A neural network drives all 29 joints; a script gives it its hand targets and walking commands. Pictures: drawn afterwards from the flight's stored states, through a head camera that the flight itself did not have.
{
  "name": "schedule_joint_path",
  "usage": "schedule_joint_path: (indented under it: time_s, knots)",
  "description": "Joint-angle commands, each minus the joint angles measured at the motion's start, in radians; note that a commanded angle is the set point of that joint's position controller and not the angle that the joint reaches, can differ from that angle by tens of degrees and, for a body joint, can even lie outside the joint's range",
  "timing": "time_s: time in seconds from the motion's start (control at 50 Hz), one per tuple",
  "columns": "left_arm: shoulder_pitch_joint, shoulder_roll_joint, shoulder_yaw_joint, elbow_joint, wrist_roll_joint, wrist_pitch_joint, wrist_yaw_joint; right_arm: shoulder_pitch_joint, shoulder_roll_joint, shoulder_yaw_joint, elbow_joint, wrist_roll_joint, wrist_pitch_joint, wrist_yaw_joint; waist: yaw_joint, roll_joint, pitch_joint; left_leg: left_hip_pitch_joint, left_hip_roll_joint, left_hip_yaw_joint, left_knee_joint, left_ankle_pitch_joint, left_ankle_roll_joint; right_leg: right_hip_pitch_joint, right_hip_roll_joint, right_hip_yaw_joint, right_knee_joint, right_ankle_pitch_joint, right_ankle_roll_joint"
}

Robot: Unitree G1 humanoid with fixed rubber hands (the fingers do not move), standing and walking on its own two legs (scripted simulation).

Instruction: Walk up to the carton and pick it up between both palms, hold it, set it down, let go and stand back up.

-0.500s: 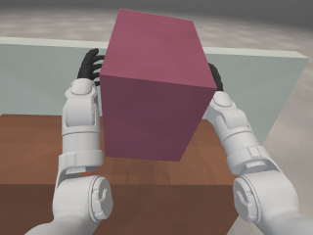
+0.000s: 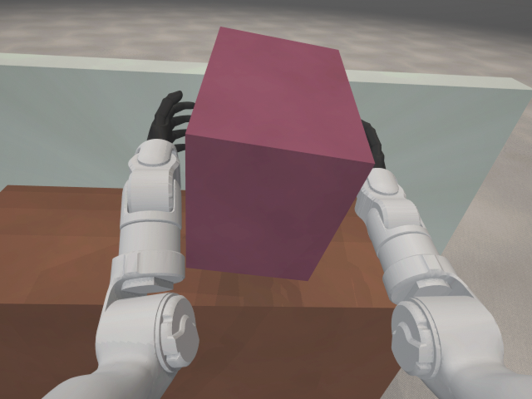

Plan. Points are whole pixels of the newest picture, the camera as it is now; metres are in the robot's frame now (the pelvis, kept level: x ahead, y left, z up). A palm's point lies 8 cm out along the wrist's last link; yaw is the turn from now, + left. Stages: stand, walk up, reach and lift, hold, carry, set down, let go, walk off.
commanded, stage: set down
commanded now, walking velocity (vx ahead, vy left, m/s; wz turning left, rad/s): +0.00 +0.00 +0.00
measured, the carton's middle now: (264, 155) +0.48 +0.01 +0.18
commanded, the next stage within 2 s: none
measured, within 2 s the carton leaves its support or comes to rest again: neither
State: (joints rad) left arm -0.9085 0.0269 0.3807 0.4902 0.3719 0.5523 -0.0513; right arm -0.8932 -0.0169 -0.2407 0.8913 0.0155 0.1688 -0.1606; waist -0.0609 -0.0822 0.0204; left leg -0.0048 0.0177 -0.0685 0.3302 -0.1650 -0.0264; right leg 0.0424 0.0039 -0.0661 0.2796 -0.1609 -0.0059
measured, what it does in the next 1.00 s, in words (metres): stands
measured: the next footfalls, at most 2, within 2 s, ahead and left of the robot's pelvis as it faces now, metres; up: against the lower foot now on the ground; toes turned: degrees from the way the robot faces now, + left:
none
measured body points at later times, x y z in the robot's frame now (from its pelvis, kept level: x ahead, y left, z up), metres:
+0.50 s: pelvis +0.01 +0.00 +0.00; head -0.04 +0.03 +0.45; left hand +0.43 +0.16 +0.21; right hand +0.42 -0.15 +0.19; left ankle +0.02 +0.14 -0.75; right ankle +0.01 -0.11 -0.75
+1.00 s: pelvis +0.01 -0.01 +0.00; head -0.01 +0.02 +0.45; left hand +0.44 +0.15 +0.17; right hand +0.43 -0.16 +0.16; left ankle +0.02 +0.14 -0.75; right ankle +0.01 -0.11 -0.75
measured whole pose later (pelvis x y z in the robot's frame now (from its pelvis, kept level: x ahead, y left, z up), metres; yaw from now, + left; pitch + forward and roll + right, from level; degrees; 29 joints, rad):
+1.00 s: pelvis +0.01 -0.01 +0.00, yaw -2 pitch -2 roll -1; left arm -0.87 -0.02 0.43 0.74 0.32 0.28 0.03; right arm -0.90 -0.03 -0.41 1.07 -0.15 0.00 -0.10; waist 0.02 -0.05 -0.04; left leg -0.13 0.04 -0.04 0.32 -0.16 -0.04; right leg -0.11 0.02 -0.04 0.29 -0.16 -0.02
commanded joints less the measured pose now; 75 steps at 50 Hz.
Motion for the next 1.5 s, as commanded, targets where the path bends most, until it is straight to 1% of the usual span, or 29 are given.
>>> schedule_joint_path:
  time_s: [0.0, 0.08, 0.12, 0.16, 0.18, 0.2, 0.24, 0.32, 0.38, 0.46, 0.54, 0.56, 0.58, 0.6, 0.66, 0.76, 0.82, 0.86, 0.94, 0.98, 1.02, 1.06, 1.12, 1.16, 1.18, 1.32, 1.34, 1.42, 1.48]
  knots:
    - [-0.564, -0.526, -0.338, -0.012, -0.130, -0.051, -0.110, -0.868, 0.414, 0.217, -0.295, 0.023, -0.139, 0.132, -0.011, 0.094, -0.399, 0.094, -0.042, 0.099, -0.021, 0.226, -0.004, 0.071, 0.040, -0.063, -0.014, 0.162, 0.042]
    - [-0.578, -0.531, -0.354, -0.003, -0.141, -0.081, -0.097, -0.869, 0.422, 0.211, -0.263, 0.018, -0.153, 0.136, -0.010, 0.111, -0.423, 0.093, -0.042, 0.097, -0.009, 0.246, -0.013, 0.072, 0.038, -0.060, -0.008, 0.188, 0.043]
    - [-0.569, -0.532, -0.345, 0.026, -0.139, -0.090, -0.090, -0.855, 0.423, 0.209, -0.236, 0.013, -0.152, 0.139, -0.007, 0.100, -0.403, 0.085, -0.042, 0.097, -0.016, 0.225, -0.008, 0.061, 0.036, -0.058, -0.010, 0.170, 0.043]
    - [-0.558, -0.535, -0.329, 0.061, -0.133, -0.103, -0.090, -0.864, 0.422, 0.189, -0.228, -0.004, -0.160, 0.145, 0.008, 0.099, -0.391, 0.062, -0.045, 0.101, -0.021, 0.196, -0.007, 0.052, 0.037, -0.053, -0.015, 0.144, 0.042]
    - [-0.574, -0.538, -0.337, 0.028, -0.135, -0.111, -0.082, -0.866, 0.432, 0.204, -0.225, 0.006, -0.163, 0.146, 0.016, 0.113, -0.438, 0.083, -0.043, 0.099, -0.013, 0.234, -0.011, 0.056, 0.036, -0.055, -0.005, 0.179, 0.042]
    - [-0.564, -0.544, -0.348, 0.029, -0.139, -0.115, -0.077, -0.848, 0.425, 0.207, -0.215, 0.009, -0.165, 0.148, 0.007, 0.122, -0.446, 0.105, -0.040, 0.095, -0.003, 0.269, -0.018, 0.055, 0.040, -0.054, -0.002, 0.206, 0.041]
    - [-0.572, -0.538, -0.348, 0.023, -0.147, -0.127, -0.071, -0.847, 0.430, 0.208, -0.206, 0.009, -0.170, 0.145, 0.008, 0.113, -0.446, 0.096, -0.039, 0.096, 0.001, 0.295, -0.022, 0.067, 0.042, -0.052, -0.002, 0.234, 0.041]
    - [-0.597, -0.550, -0.355, 0.039, -0.151, -0.154, -0.062, -0.845, 0.434, 0.188, -0.163, 0.000, -0.179, 0.149, 0.005, 0.127, -0.457, 0.094, -0.040, 0.096, 0.003, 0.282, -0.028, 0.050, 0.041, -0.049, -0.002, 0.230, 0.039]
    - [-0.576, -0.545, -0.319, 0.082, -0.141, -0.170, -0.059, -0.836, 0.441, 0.167, -0.144, -0.016, -0.182, 0.155, 0.022, 0.101, -0.432, 0.066, -0.040, 0.103, -0.011, 0.237, -0.018, 0.049, 0.036, -0.042, -0.007, 0.211, 0.041]
    - [-0.598, -0.546, -0.332, 0.067, -0.147, -0.200, -0.048, -0.827, 0.436, 0.174, -0.117, -0.025, -0.194, 0.158, 0.017, 0.119, -0.491, 0.087, -0.037, 0.098, 0.010, 0.316, -0.031, 0.051, 0.038, -0.044, 0.007, 0.282, 0.042]
    - [-0.574, -0.538, -0.286, 0.128, -0.134, -0.214, -0.050, -0.810, 0.453, 0.151, -0.098, -0.050, -0.199, 0.163, 0.036, 0.077, -0.436, 0.037, -0.040, 0.110, -0.014, 0.243, -0.012, 0.063, 0.027, -0.034, 0.004, 0.259, 0.049]
    - [-0.572, -0.543, -0.287, 0.122, -0.130, -0.221, -0.048, -0.810, 0.450, 0.149, -0.086, -0.048, -0.203, 0.168, 0.040, 0.095, -0.448, 0.038, -0.039, 0.109, -0.011, 0.252, -0.019, 0.061, 0.030, -0.036, 0.008, 0.263, 0.047]
    - [-0.572, -0.537, -0.278, 0.130, -0.133, -0.224, -0.050, -0.813, 0.453, 0.143, -0.088, -0.054, -0.205, 0.169, 0.044, 0.076, -0.441, 0.025, -0.042, 0.111, -0.013, 0.248, -0.013, 0.073, 0.026, -0.030, 0.007, 0.281, 0.051]
    - [-0.588, -0.551, -0.284, 0.120, -0.132, -0.235, -0.044, -0.800, 0.445, 0.131, -0.076, -0.056, -0.209, 0.172, 0.031, 0.097, -0.473, 0.047, -0.036, 0.106, -0.009, 0.254, -0.020, 0.047, 0.033, -0.036, 0.010, 0.266, 0.046]
    - [-0.597, -0.555, -0.288, 0.139, -0.136, -0.259, -0.033, -0.805, 0.450, 0.114, -0.049, -0.081, -0.225, 0.182, 0.039, 0.103, -0.486, 0.051, -0.031, 0.108, -0.001, 0.285, -0.028, 0.024, 0.036, -0.039, 0.011, 0.276, 0.042]
    - [-0.622, -0.544, -0.252, 0.177, -0.124, -0.288, -0.028, -0.785, 0.455, 0.079, -0.018, -0.119, -0.239, 0.196, 0.053, 0.083, -0.487, 0.019, -0.030, 0.118, -0.016, 0.222, -0.020, 0.024, 0.025, -0.032, 0.012, 0.253, 0.043]
    - [-0.591, -0.544, -0.249, 0.189, -0.120, -0.299, -0.026, -0.799, 0.459, 0.080, -0.046, -0.136, -0.251, 0.201, 0.060, 0.083, -0.537, 0.013, -0.030, 0.123, -0.011, 0.262, -0.021, 0.049, 0.023, -0.035, 0.024, 0.322, 0.047]
    - [-0.601, -0.552, -0.248, 0.184, -0.113, -0.307, -0.016, -0.780, 0.457, 0.065, -0.021, -0.140, -0.255, 0.210, 0.066, 0.111, -0.525, 0.024, -0.026, 0.120, -0.002, 0.279, -0.029, 0.022, 0.029, -0.037, 0.024, 0.298, 0.038]
    - [-0.600, -0.545, -0.229, 0.196, -0.113, -0.325, -0.010, -0.775, 0.457, 0.061, -0.007, -0.160, -0.264, 0.223, 0.079, 0.082, -0.540, -0.003, -0.025, 0.130, -0.002, 0.274, -0.022, 0.036, 0.023, -0.033, 0.034, 0.329, 0.045]
    - [-0.620, -0.544, -0.223, 0.203, -0.106, -0.330, -0.009, -0.757, 0.456, 0.030, 0.026, -0.176, -0.263, 0.229, 0.075, 0.088, -0.509, -0.013, -0.023, 0.136, -0.018, 0.231, -0.020, 0.022, 0.020, -0.029, 0.028, 0.289, 0.043]
    - [-0.581, -0.543, -0.207, 0.233, -0.100, -0.324, -0.011, -0.765, 0.443, 0.014, -0.005, -0.199, -0.269, 0.231, 0.069, 0.071, -0.508, -0.022, -0.022, 0.137, -0.022, 0.217, -0.017, 0.022, 0.019, -0.036, 0.025, 0.289, 0.045]
    - [-0.576, -0.532, -0.187, 0.219, -0.087, -0.329, -0.009, -0.757, 0.449, 0.008, -0.020, -0.213, -0.273, 0.237, 0.079, 0.065, -0.532, -0.026, -0.021, 0.138, -0.022, 0.234, -0.014, 0.043, 0.013, -0.032, 0.035, 0.337, 0.049]
    - [-0.562, -0.535, -0.179, 0.210, -0.075, -0.335, -0.009, -0.726, 0.450, -0.002, 0.002, -0.228, -0.275, 0.242, 0.082, 0.074, -0.532, -0.035, -0.020, 0.143, -0.011, 0.280, -0.017, 0.062, 0.014, -0.035, 0.049, 0.381, 0.047]
    - [-0.566, -0.533, -0.177, 0.204, -0.072, -0.335, -0.004, -0.723, 0.444, -0.021, -0.003, -0.237, -0.281, 0.249, 0.076, 0.078, -0.538, -0.020, -0.018, 0.146, -0.014, 0.273, -0.020, 0.033, 0.017, -0.041, 0.041, 0.350, 0.047]
    - [-0.548, -0.523, -0.165, 0.221, -0.063, -0.334, -0.006, -0.711, 0.446, -0.017, -0.008, -0.241, -0.280, 0.249, 0.090, 0.085, -0.512, -0.051, -0.022, 0.152, -0.018, 0.256, -0.018, 0.052, 0.010, -0.034, 0.041, 0.359, 0.046]
    - [-0.556, -0.532, -0.177, 0.178, -0.064, -0.356, 0.008, -0.692, 0.444, -0.047, -0.007, -0.286, -0.303, 0.269, 0.084, 0.076, -0.581, -0.023, -0.011, 0.153, -0.006, 0.313, -0.021, 0.027, 0.014, -0.046, 0.046, 0.381, 0.045]
    - [-0.547, -0.526, -0.163, 0.186, -0.053, -0.357, 0.011, -0.699, 0.440, -0.041, -0.016, -0.283, -0.303, 0.272, 0.100, 0.081, -0.579, -0.027, -0.011, 0.158, -0.005, 0.312, -0.021, 0.030, 0.014, -0.042, 0.047, 0.376, 0.043]
    - [-0.557, -0.524, -0.156, 0.184, -0.047, -0.370, 0.021, -0.678, 0.434, -0.076, 0.007, -0.318, -0.309, 0.285, 0.098, 0.080, -0.585, -0.023, -0.006, 0.161, -0.013, 0.298, -0.018, 0.005, 0.012, -0.050, 0.037, 0.337, 0.041]
    - [-0.550, -0.518, -0.147, 0.189, -0.041, -0.373, 0.026, -0.670, 0.439, -0.088, -0.002, -0.336, -0.314, 0.289, 0.095, 0.073, -0.609, -0.040, -0.006, 0.164, -0.003, 0.309, -0.015, 0.014, 0.009, -0.047, 0.046, 0.374, 0.043]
